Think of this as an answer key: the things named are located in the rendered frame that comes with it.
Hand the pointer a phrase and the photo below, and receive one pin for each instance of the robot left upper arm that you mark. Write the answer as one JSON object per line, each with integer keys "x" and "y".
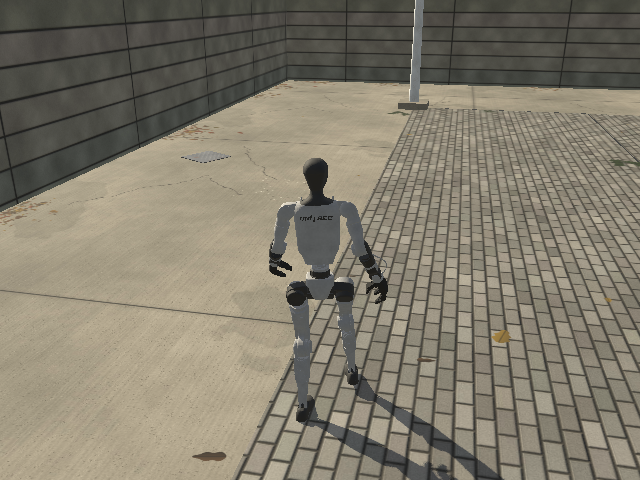
{"x": 285, "y": 213}

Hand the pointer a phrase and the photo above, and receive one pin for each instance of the robot right forearm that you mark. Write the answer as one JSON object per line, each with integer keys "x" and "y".
{"x": 370, "y": 265}

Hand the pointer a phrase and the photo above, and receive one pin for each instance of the robot left forearm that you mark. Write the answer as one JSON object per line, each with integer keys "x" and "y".
{"x": 274, "y": 259}

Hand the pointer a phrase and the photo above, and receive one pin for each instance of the left robot foot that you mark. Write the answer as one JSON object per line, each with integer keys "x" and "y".
{"x": 302, "y": 413}

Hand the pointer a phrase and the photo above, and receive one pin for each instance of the left robot hand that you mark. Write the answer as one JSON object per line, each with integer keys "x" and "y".
{"x": 283, "y": 264}

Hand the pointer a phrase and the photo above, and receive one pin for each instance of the right robot hand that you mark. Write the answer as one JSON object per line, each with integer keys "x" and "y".
{"x": 382, "y": 288}

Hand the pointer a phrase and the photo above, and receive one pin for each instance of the right robot shin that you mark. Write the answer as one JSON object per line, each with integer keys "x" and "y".
{"x": 349, "y": 344}

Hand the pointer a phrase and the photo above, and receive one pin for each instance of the robot right upper arm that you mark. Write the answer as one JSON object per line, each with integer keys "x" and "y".
{"x": 349, "y": 211}

